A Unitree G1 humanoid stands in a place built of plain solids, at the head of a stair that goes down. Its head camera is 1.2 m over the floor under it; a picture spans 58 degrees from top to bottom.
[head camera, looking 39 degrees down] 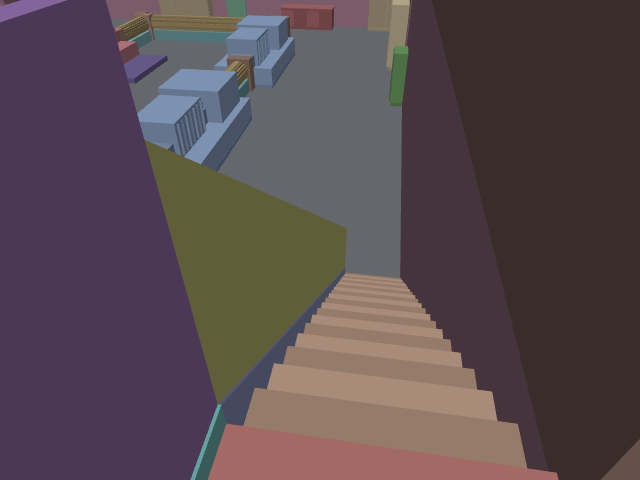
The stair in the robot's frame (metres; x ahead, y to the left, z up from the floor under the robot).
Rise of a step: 0.19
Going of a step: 0.24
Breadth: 0.92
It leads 9 degrees to the right of straight ahead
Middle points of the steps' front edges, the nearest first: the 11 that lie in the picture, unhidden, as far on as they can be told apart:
0.57 -0.17 0.00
0.81 -0.21 -0.19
1.05 -0.24 -0.39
1.29 -0.28 -0.58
1.53 -0.32 -0.77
1.76 -0.35 -0.96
2.00 -0.39 -1.16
2.24 -0.42 -1.35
2.48 -0.46 -1.54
2.72 -0.50 -1.74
2.96 -0.53 -1.93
